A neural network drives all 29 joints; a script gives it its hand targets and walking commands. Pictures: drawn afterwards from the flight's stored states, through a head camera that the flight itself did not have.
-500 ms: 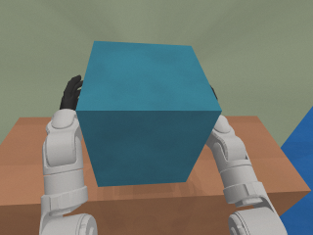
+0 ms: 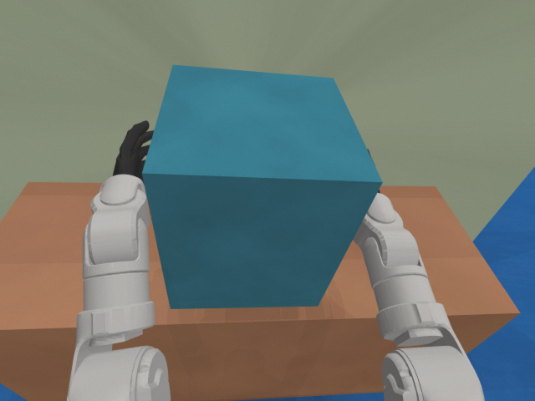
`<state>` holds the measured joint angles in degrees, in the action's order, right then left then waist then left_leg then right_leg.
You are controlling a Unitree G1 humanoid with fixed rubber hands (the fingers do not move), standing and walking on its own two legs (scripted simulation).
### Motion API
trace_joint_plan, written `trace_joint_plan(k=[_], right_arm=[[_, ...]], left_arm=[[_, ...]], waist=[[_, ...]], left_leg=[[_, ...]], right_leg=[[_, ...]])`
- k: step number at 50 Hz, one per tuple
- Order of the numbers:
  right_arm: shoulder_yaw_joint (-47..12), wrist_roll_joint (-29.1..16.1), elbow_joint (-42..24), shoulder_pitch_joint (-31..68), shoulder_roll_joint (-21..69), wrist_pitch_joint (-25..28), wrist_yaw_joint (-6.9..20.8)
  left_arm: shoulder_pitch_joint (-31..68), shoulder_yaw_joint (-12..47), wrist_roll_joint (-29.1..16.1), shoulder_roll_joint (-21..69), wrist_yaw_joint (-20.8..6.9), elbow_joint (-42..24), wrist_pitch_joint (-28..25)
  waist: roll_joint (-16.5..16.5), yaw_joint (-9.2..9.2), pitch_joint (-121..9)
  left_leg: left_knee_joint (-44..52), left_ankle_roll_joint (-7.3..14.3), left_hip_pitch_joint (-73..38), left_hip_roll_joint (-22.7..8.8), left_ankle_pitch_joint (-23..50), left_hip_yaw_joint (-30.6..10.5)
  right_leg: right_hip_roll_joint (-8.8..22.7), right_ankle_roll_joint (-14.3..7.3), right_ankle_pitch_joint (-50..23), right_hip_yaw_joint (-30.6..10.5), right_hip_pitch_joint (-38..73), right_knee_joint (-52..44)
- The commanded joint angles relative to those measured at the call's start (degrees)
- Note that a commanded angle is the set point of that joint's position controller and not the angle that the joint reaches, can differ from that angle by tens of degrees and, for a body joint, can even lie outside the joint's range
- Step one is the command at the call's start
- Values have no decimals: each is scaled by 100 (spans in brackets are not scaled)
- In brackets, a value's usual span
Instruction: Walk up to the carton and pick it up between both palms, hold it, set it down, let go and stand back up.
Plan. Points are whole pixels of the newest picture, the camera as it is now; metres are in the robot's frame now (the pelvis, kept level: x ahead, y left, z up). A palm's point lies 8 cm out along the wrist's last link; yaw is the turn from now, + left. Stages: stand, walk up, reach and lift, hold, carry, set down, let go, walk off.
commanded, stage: hold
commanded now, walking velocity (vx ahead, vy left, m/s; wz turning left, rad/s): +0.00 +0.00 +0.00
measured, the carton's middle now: (250, 194) +0.38 +0.00 +0.13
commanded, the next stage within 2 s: set down in 0.82 s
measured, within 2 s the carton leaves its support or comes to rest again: neither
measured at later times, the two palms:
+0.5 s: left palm (112, 180) +0.36 +0.19 +0.18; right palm (351, 186) +0.36 -0.15 +0.17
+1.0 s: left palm (112, 165) +0.37 +0.18 +0.21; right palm (356, 174) +0.36 -0.15 +0.19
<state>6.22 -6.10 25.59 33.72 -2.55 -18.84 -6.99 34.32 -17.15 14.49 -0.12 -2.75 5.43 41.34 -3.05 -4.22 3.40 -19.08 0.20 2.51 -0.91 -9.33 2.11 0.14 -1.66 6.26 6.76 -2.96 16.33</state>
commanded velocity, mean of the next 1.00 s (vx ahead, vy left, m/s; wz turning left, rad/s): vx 0.00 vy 0.00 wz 0.00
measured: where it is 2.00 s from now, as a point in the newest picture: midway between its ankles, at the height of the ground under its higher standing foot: outside the picture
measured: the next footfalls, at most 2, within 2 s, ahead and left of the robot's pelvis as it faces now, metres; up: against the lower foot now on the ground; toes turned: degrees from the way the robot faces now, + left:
none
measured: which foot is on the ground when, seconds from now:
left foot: down 0.00-1.00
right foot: down 0.00-1.00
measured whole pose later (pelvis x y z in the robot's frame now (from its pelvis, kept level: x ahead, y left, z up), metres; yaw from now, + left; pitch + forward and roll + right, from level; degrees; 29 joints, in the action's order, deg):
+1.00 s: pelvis +0.01 +0.00 +0.00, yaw +1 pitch -8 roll +0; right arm 6.3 -4.4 23.3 34.2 -0.9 -17.5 -8.5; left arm 34.3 -20.0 15.8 0.1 -6.2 4.0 38.5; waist -2.9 -4.2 1.7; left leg -18.2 0.5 0.7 -0.4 -9.7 1.5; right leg 0.6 -1.1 7.0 7.2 -1.0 15.7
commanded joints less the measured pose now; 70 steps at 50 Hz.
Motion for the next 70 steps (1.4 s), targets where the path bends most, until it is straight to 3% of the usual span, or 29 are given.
trace_joint_plan(k=[1,5,9,14,18,22,28,35,36,37,39,40,42,44,51,53,55,59,61,64,67,70], right_arm=[[-2815,-790,-2350,4933,3043,629,481],[-2747,-737,-1843,4345,2972,414,360],[-2539,-659,-1675,4052,2957,280,271],[-2472,-699,-2199,4082,3011,318,176],[-2494,-764,-2537,3973,2881,340,196],[-2452,-744,-2454,3774,2590,312,323],[-2454,-779,-2242,3903,2326,345,555],[-2496,-836,-2399,4312,2464,460,622],[-2690,-846,-2766,4582,2691,506,567],[-2692,-856,-2719,4532,2704,479,514],[-2705,-838,-2699,4626,2708,439,447],[-2672,-796,-2535,4549,2684,410,430],[-2373,-569,-1998,4018,2716,396,404],[-2152,-370,-1956,3985,2792,515,410],[-1494,359,-1407,3594,2692,1286,521],[-1464,575,-1339,3527,2665,1556,542],[-1575,655,-1660,3587,2656,1913,531],[-1771,746,-1685,3623,2554,2341,533],[-1946,701,-1838,3552,2537,2569,518],[-2155,693,-1808,3516,2629,2752,474],[-2466,516,-2072,3521,2713,2879,409],[-2632,399,-1995,3273,2673,2831,349]], left_arm=[[3112,2783,-967,2610,-597,-833,-456],[2802,2329,-702,2334,-765,-648,-310],[2742,2148,-575,2233,-990,-619,-184],[2941,2560,-830,2379,-1083,-1014,-266],[2995,2955,-1009,2497,-966,-1322,-362],[2803,3057,-941,2513,-829,-1364,-322],[2513,2870,-711,2539,-740,-1239,-126],[2720,2914,-795,2608,-664,-1294,-105],[2973,2862,-864,2557,-721,-1334,-179],[3071,2909,-928,2553,-734,-1389,-235],[3116,2822,-921,2518,-768,-1147,-272],[2995,2715,-819,2434,-788,-960,-252],[3076,2616,-667,2371,-867,-955,-297],[3017,2439,-558,2383,-976,-771,-382],[2552,1746,-156,2213,-1275,127,-1027],[2487,1649,-126,2143,-1333,371,-1273],[2528,1932,-266,2333,-1313,241,-1512],[2578,2269,-376,2429,-1128,204,-1862],[2546,2600,-489,2525,-1007,-14,-2002],[2676,2920,-638,2597,-902,-9,-2185],[2562,3290,-763,2738,-768,-302,-2322],[2329,3213,-608,2608,-714,-290,-2296]], waist=[[331,284,-3215],[80,254,-2561],[9,43,-2067],[296,-257,-2359],[637,-366,-2685],[773,-299,-2537],[647,-10,-2165],[494,88,-2464],[288,116,-2684],[290,-2,-2773],[310,15,-2771],[282,41,-2607],[443,-100,-2321],[442,-101,-2131],[365,56,-1482],[220,129,-1401],[294,70,-1902],[267,116,-2202],[393,103,-2635],[339,77,-2953],[344,11,-3385],[493,136,-3373]], left_leg=[[35,53,5,386,1364,-15],[314,117,253,403,759,76],[501,86,361,409,394,120],[327,-107,288,448,800,52],[79,-326,-99,425,1463,-63],[61,-432,-495,292,1653,-139],[234,-324,-463,111,1538,-153],[138,-203,-506,137,1579,-59],[72,-96,-370,281,1536,30],[84,-99,-320,298,1594,-15],[119,-68,-133,362,1312,0],[200,-34,-79,378,1114,20],[375,-47,85,345,632,62],[498,8,254,347,216,81],[725,50,439,372,-222,240],[726,96,361,361,-178,262],[576,-14,138,322,274,248],[349,-155,-233,256,980,230],[113,-274,-565,196,1733,168],[25,-305,-620,213,1884,145],[-205,-352,-715,206,2696,45],[-217,-353,-444,257,2796,48]], right_leg=[[-175,332,-1381,-323,1626,126],[-61,455,-1347,-405,1733,24],[-1,518,-1258,-375,1778,-85],[-63,489,-1756,-270,1965,48],[-204,370,-1719,-151,1668,89],[-317,260,-1050,-8,1078,-4],[-353,148,-326,5,841,-115],[-337,124,-513,-103,914,-122],[-264,220,-896,-206,1333,-100],[-269,270,-1201,-208,1511,3],[-216,313,-1172,-278,1600,19],[-184,318,-1109,-287,1624,-6],[-108,311,-856,-237,1389,-56],[-43,330,-596,-222,1344,-105],[-20,376,-28,6,1443,-141],[-2,401,-10,67,1360,-165],[-76,352,-342,163,1378,-114],[-156,291,-688,240,1241,-81],[-226,244,-1088,269,1277,-19],[-220,268,-1316,235,1309,-20],[-251,304,-2263,152,1556,126],[-185,317,-2492,11,1836,185]])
